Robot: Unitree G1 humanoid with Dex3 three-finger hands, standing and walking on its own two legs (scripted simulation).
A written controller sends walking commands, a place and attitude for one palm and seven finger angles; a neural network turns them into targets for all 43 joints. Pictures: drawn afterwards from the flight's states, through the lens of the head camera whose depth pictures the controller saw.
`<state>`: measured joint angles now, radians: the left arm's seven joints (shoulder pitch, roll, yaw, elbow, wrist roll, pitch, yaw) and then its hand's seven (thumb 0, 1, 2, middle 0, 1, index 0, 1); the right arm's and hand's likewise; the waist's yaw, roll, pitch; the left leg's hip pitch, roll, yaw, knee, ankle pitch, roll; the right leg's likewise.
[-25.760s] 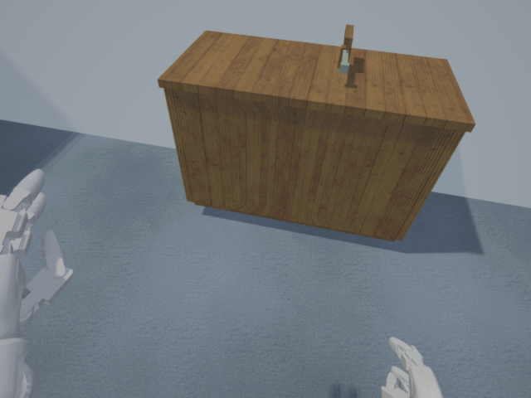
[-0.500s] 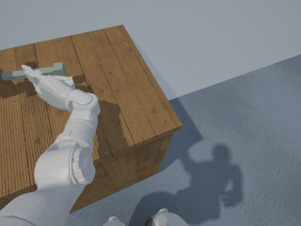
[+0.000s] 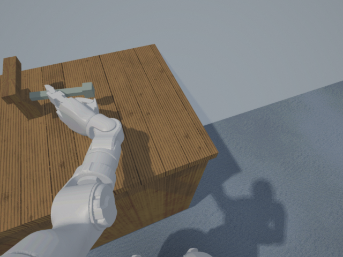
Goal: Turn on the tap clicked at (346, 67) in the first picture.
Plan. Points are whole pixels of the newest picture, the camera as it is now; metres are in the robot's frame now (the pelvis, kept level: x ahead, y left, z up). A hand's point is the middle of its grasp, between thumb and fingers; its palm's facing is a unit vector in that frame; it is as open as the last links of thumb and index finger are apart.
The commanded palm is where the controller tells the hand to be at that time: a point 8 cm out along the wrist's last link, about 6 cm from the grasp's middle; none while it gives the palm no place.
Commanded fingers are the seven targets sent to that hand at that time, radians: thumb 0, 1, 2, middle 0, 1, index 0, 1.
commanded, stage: lift the hand up off the lever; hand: left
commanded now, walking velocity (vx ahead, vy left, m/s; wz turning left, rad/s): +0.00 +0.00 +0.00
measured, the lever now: (88, 90) +0.53 +0.19 +0.06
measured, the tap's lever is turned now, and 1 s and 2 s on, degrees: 79 79 79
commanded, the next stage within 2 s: draw the hand back beside the body in 1.88 s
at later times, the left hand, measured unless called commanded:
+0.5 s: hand (96, 100) +0.47 +0.16 +0.08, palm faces +0.79 -0.60 -0.12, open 7.8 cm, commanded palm +0.42 +0.17 +0.09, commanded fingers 0.00 0.90 0.90 -0.15 -0.15 -0.15 -0.15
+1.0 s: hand (93, 95) +0.47 +0.16 +0.10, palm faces +0.80 -0.58 -0.14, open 7.8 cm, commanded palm +0.42 +0.17 +0.11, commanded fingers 0.00 0.90 0.90 -0.15 -0.15 -0.15 -0.15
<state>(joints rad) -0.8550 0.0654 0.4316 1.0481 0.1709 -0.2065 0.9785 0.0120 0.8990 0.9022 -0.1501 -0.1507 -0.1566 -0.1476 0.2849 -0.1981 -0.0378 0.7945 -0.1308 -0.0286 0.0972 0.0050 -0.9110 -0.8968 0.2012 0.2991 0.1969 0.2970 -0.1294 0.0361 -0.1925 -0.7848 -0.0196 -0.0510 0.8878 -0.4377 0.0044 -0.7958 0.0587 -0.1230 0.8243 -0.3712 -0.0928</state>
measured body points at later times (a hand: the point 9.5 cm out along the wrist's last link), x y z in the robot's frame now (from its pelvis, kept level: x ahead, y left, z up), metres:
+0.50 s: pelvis +0.00 +0.00 +0.01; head +0.06 +0.00 +0.45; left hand +0.43 +0.18 +0.09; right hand +0.05 -0.24 -0.13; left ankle -0.02 +0.11 -0.69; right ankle +0.01 -0.06 -0.69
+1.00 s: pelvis +0.00 -0.01 +0.01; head +0.06 -0.02 +0.46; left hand +0.43 +0.18 +0.11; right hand +0.06 -0.26 -0.12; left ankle -0.02 +0.11 -0.69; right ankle +0.01 -0.06 -0.69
